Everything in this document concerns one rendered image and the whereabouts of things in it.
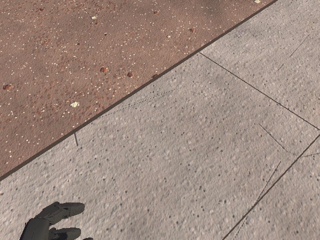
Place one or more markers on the left robot hand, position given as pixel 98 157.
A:
pixel 37 228

